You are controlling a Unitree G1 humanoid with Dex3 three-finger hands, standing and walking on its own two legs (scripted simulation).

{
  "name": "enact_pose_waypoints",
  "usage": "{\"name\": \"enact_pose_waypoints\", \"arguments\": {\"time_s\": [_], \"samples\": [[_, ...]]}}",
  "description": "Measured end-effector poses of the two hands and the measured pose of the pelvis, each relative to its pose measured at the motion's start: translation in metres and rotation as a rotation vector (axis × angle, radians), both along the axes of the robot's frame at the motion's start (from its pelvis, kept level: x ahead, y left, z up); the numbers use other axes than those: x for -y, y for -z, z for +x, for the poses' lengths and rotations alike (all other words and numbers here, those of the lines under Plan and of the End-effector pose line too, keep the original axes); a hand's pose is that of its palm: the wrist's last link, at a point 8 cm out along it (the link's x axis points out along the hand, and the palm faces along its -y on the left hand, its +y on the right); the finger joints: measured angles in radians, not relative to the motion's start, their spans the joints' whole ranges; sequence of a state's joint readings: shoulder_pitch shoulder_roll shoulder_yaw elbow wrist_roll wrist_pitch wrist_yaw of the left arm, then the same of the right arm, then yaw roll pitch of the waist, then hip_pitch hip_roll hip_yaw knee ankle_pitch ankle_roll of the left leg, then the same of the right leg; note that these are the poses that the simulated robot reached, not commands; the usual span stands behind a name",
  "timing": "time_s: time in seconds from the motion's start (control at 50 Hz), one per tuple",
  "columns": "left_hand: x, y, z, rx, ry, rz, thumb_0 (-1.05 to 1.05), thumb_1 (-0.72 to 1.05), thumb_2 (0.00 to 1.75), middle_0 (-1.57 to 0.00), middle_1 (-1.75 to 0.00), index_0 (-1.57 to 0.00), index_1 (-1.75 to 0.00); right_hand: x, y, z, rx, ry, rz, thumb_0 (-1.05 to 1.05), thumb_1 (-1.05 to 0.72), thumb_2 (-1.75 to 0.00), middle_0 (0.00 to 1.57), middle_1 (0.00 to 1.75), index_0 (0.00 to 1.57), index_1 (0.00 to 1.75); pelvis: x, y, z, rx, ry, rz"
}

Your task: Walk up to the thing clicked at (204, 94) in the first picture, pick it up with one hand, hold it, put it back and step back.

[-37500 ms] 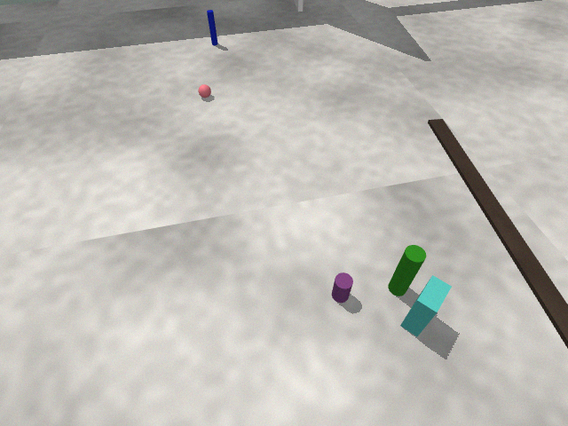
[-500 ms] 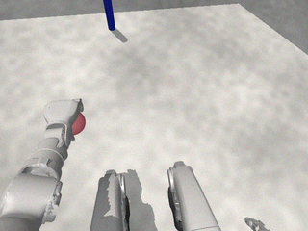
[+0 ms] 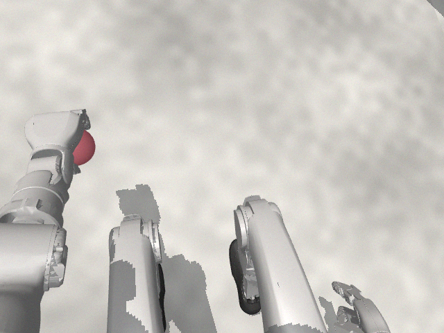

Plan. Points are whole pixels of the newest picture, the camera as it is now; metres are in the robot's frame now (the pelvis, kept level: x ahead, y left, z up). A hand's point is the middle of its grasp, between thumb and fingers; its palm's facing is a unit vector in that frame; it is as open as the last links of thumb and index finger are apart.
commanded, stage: crouch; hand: left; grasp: from above
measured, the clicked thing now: (73, 146) +0.47 +0.24 -0.19
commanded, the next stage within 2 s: lower in 0.62 s
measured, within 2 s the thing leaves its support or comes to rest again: neither
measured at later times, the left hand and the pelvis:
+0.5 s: hand (82, 155) +0.46 +0.23 -0.23, palm faces -0.45 -0.01 -0.89, open 10.3 cm; pelvis -0.01 +0.00 -0.07, yaw -2 degrees
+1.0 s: hand (87, 155) +0.47 +0.24 -0.29, palm faces -0.48 -0.03 -0.88, open 10.2 cm; pelvis -0.01 +0.00 -0.10, yaw -3 degrees
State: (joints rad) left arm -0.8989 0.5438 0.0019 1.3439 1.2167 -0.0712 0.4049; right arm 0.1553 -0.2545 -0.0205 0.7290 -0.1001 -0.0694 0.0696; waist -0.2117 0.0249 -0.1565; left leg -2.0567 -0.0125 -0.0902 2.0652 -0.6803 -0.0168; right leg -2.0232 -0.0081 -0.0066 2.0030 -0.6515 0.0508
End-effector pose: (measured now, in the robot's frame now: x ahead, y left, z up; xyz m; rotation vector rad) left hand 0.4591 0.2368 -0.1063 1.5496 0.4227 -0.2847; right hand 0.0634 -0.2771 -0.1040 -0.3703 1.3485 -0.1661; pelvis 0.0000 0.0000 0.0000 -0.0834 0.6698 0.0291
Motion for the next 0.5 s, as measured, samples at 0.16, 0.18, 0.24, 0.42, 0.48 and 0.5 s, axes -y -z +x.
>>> {"name": "enact_pose_waypoints", "arguments": {"time_s": [0.16, 0.18, 0.24, 0.42, 0.48, 0.5], "samples": [[0.002, 0.025, 0.008, -0.023, 0.004, -0.013, -0.01, -0.04, 0.58, -0.67, -0.74, -0.61, -0.68, 0.004, 0.018, -0.011, -0.044, 0.003, 0.010, 0.00, -0.91, -0.90, 0.20, 0.30, 0.20, 0.30, 0.002, 0.020, 0.000, 0.009, 0.008, -0.005], [0.002, 0.028, 0.008, -0.026, 0.006, -0.016, -0.01, -0.04, 0.59, -0.67, -0.74, -0.61, -0.68, 0.004, 0.020, -0.014, -0.050, 0.005, 0.013, 0.00, -0.91, -0.90, 0.20, 0.30, 0.20, 0.30, 0.002, 0.023, -0.001, 0.011, 0.009, -0.005], [0.003, 0.038, 0.007, -0.032, 0.016, -0.021, -0.01, -0.03, 0.58, -0.67, -0.74, -0.61, -0.68, 0.004, 0.027, -0.023, -0.072, 0.014, 0.020, 0.00, -0.92, -0.90, 0.20, 0.30, 0.20, 0.30, 0.002, 0.031, -0.003, 0.016, 0.011, -0.006], [0.005, 0.062, 0.007, -0.027, 0.034, -0.018, -0.01, -0.02, 0.56, -0.67, -0.74, -0.61, -0.67, 0.001, 0.050, -0.049, -0.112, 0.028, 0.032, 0.00, -0.92, -0.90, 0.20, 0.30, 0.20, 0.30, 0.002, 0.058, -0.010, 0.035, 0.019, -0.010], [0.005, 0.067, 0.008, -0.022, 0.030, -0.016, -0.01, -0.02, 0.55, -0.67, -0.73, -0.61, -0.67, -0.001, 0.057, -0.054, -0.112, 0.027, 0.035, 0.00, -0.92, -0.90, 0.20, 0.30, 0.20, 0.30, 0.002, 0.065, -0.012, 0.041, 0.020, -0.011], [0.005, 0.069, 0.009, -0.020, 0.029, -0.015, -0.01, -0.01, 0.55, -0.67, -0.73, -0.61, -0.67, -0.001, 0.059, -0.055, -0.112, 0.026, 0.035, 0.00, -0.92, -0.90, 0.20, 0.30, 0.20, 0.30, 0.002, 0.067, -0.012, 0.043, 0.021, -0.011]]}}
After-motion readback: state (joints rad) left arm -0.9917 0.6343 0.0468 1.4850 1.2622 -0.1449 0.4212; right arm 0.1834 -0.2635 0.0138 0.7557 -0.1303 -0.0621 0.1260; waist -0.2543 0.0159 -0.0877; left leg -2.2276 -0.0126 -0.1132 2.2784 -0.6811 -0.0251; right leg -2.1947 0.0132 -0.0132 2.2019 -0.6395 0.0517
